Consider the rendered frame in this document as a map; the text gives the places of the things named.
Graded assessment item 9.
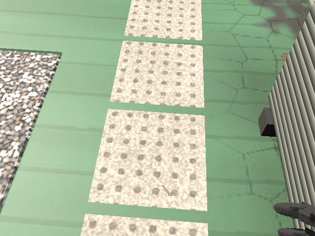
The robot right hand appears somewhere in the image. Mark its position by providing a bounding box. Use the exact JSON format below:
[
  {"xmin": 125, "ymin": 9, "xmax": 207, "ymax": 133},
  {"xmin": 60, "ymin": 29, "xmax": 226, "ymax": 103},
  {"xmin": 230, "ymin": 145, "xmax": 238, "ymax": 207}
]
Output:
[{"xmin": 274, "ymin": 202, "xmax": 315, "ymax": 236}]

